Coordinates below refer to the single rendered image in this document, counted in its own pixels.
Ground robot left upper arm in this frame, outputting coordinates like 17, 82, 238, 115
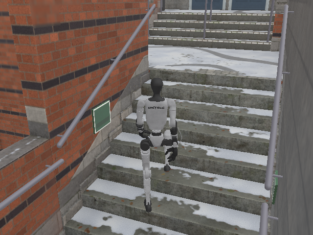
136, 98, 146, 125

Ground robot left hand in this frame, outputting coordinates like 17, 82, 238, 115
139, 129, 151, 139

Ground robot right hand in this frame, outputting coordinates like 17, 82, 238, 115
165, 147, 178, 162

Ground robot right shin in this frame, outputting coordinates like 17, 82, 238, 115
164, 146, 171, 166

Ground robot right upper arm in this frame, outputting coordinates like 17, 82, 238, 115
167, 99, 176, 127

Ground right robot forearm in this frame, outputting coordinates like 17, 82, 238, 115
170, 121, 178, 148

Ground robot torso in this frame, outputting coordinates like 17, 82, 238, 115
145, 98, 168, 147

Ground left robot forearm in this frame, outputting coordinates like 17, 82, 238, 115
136, 119, 143, 133

